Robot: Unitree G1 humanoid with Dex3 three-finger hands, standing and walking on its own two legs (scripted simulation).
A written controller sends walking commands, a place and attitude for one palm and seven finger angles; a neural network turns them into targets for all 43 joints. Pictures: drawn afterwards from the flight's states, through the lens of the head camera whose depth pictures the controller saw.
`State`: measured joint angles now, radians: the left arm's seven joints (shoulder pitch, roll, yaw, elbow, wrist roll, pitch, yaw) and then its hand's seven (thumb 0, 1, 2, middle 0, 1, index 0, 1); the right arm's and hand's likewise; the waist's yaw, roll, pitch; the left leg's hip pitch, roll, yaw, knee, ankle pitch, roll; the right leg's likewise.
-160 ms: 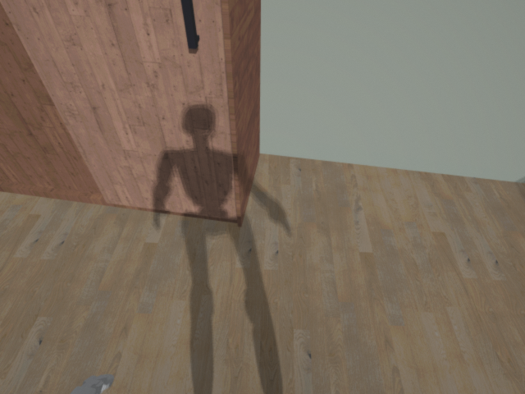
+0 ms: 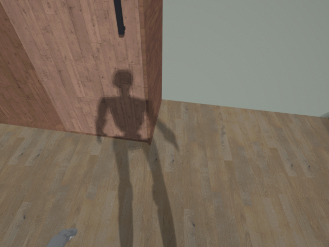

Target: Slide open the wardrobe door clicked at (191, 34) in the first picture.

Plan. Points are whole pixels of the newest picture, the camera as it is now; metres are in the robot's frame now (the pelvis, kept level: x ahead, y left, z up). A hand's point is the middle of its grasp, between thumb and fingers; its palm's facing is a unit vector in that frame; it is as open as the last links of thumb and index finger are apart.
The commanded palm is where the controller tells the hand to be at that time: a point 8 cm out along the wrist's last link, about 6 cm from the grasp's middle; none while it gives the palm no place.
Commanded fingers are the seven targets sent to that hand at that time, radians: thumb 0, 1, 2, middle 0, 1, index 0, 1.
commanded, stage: stand and wait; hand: right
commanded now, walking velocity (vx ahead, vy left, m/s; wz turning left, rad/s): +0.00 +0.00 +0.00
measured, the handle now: (120, 9) +0.97 +0.24 +0.19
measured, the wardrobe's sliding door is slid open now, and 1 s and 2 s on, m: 0.00 0.00 0.00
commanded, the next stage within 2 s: look at it before walking up in 0.66 s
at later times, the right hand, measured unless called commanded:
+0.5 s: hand out of the picture +0.05 -0.23 -0.15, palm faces -0.03 +0.94 -0.34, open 7.4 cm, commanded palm none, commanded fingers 0.00 -0.90 -0.90 0.20 0.30 0.20 0.30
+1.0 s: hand out of the picture +0.05 -0.22 -0.15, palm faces -0.04 +0.94 -0.34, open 7.4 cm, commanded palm none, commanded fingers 0.00 -0.90 -0.90 0.20 0.30 0.20 0.30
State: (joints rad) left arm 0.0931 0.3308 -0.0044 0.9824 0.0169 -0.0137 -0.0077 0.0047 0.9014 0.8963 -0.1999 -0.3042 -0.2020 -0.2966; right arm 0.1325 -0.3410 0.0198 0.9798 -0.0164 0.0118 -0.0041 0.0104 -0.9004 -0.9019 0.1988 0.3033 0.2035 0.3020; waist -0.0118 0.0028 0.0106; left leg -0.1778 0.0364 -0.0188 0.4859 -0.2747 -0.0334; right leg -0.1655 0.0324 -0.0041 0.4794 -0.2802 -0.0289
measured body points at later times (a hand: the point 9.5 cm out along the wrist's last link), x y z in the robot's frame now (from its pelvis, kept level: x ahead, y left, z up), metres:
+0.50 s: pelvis -0.02 +0.02 +0.01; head -0.02 +0.02 +0.46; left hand +0.05 +0.32 -0.13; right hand +0.05 -0.28 -0.13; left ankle -0.01 +0.14 -0.74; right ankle -0.01 -0.10 -0.74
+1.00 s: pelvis -0.02 +0.02 +0.01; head -0.02 +0.03 +0.46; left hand +0.05 +0.32 -0.13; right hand +0.06 -0.27 -0.13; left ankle -0.01 +0.14 -0.74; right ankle -0.01 -0.10 -0.74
